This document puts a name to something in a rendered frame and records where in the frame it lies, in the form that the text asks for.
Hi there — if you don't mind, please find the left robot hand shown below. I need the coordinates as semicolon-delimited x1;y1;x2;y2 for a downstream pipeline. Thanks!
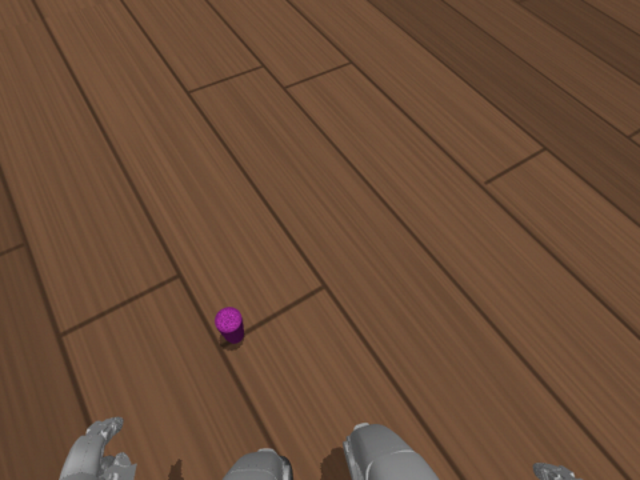
59;417;137;480

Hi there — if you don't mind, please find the cup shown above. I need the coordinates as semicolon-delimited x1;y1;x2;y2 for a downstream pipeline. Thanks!
215;307;244;344

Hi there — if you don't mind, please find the right robot hand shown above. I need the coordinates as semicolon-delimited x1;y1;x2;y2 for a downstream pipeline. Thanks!
533;463;583;480

